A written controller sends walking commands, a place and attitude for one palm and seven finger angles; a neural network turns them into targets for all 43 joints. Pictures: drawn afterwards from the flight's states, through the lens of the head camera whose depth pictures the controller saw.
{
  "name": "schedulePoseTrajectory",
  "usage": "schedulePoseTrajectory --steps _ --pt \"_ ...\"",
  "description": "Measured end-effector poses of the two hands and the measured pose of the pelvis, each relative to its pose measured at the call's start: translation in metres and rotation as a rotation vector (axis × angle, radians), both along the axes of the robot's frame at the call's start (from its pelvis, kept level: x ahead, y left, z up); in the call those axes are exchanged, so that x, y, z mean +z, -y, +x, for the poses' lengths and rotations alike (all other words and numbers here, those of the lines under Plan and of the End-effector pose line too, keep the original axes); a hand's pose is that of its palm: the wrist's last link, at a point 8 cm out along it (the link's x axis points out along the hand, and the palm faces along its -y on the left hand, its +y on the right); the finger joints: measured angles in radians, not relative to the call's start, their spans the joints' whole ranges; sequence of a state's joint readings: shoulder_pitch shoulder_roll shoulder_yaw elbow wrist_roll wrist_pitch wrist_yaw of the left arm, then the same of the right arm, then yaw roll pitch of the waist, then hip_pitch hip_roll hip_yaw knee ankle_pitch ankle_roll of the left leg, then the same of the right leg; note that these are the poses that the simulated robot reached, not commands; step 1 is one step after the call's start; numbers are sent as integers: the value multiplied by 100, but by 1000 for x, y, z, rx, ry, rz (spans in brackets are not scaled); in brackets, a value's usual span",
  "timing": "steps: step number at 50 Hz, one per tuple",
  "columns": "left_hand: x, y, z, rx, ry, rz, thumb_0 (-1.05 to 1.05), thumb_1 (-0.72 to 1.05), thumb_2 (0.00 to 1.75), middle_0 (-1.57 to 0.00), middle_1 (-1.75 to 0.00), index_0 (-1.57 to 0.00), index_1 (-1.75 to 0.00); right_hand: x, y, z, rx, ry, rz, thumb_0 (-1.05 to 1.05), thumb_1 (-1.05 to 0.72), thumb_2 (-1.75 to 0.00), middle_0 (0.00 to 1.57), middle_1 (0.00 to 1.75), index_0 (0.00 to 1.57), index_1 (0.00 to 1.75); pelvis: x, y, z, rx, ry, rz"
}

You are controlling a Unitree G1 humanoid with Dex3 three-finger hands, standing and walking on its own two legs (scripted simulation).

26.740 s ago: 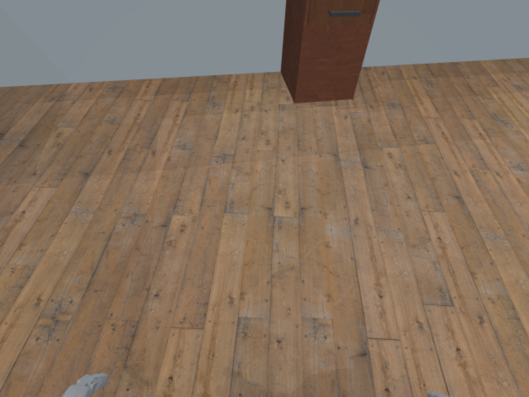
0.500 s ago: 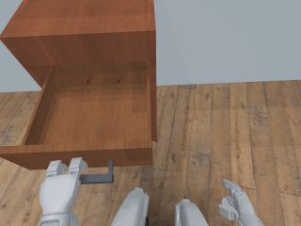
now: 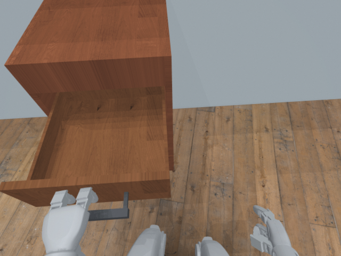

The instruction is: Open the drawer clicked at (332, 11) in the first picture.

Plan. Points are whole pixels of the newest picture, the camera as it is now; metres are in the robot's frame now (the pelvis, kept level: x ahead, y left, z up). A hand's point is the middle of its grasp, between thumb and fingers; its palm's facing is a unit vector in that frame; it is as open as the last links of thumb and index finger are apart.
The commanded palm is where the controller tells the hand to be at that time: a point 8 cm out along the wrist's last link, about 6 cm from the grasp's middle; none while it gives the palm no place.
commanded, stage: lift the hand off the handle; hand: left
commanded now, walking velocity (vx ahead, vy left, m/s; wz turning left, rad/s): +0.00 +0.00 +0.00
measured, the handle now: (93, 206) +0.23 +0.23 -0.07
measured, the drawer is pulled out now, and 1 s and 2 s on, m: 0.30 0.30 0.30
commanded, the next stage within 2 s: draw the hand back to the body in 1.72 s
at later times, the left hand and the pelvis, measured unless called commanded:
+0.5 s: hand (73, 224) +0.19 +0.24 -0.02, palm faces -0.07 -0.10 -0.99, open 13.5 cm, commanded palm +0.18 +0.23 +0.04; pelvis +0.01 +0.00 +0.02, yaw +0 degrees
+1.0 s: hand (67, 214) +0.20 +0.24 +0.02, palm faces -0.01 -0.09 -1.00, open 13.7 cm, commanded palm +0.18 +0.23 +0.08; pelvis +0.02 -0.01 +0.05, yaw +0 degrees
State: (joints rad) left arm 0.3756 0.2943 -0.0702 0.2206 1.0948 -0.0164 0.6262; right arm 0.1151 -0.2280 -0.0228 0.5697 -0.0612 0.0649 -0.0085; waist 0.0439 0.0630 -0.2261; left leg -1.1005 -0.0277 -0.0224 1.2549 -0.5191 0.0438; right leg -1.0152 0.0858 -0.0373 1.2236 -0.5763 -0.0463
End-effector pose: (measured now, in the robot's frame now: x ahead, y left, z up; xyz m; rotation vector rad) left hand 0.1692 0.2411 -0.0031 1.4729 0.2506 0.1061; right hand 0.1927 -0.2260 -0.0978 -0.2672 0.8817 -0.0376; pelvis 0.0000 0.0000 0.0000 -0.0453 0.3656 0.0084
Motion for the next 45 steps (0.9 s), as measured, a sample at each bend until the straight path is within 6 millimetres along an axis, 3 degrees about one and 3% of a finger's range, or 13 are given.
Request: schedulePoseTrajectory --steps 20,45 --pt "32 2 0 11 16 -1 0 -49 30 -31 -120 -39 -122 24 -7 11 12 30 36 1 -91 -90 21 30 21 30 19 -1 10 1 52 9" --pt "71 4 3 27 48 -1 0 -49 30 -32 -120 -35 -122 50 4 10 -8 50 56 1 -91 -90 20 30 20 30 42 6 16 -3 120 24"
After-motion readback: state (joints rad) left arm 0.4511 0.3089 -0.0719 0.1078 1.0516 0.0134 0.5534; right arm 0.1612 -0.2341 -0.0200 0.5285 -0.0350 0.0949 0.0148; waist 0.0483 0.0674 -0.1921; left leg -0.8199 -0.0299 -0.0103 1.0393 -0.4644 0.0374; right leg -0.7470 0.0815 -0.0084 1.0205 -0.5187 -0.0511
